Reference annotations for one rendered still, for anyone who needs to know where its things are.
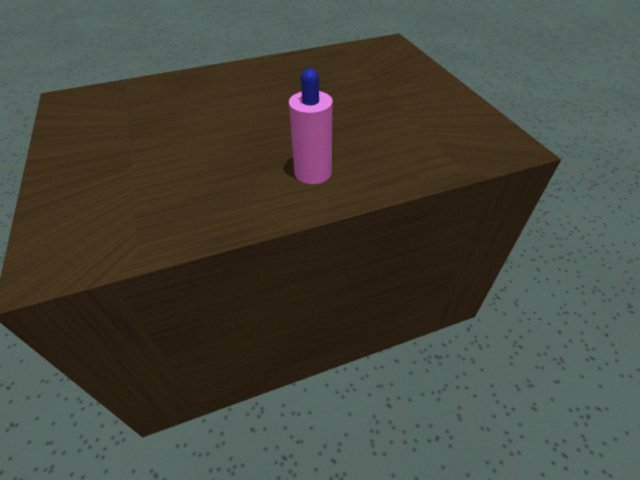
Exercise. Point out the bottle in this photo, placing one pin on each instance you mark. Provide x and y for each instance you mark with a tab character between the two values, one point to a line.
311	130

